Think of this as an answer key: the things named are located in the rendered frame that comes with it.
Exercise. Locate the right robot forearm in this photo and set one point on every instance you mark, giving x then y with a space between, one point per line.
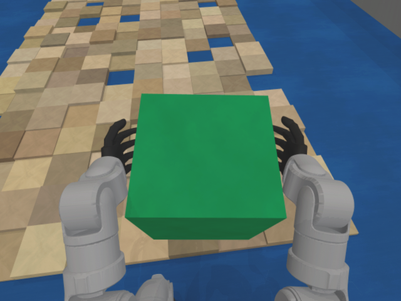
324 208

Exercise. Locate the robot right upper arm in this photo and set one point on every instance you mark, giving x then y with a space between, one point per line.
303 294

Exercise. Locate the left robot thigh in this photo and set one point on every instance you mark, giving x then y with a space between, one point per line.
156 289

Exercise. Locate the left robot hand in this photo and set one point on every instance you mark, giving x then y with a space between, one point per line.
113 146

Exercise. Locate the left robot forearm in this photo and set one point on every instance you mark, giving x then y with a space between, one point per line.
88 212

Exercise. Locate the right robot hand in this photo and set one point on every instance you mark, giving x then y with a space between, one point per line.
294 143

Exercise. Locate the carton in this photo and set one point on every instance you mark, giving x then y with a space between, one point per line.
204 167

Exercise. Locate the robot left shin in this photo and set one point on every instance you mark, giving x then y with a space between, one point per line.
157 276

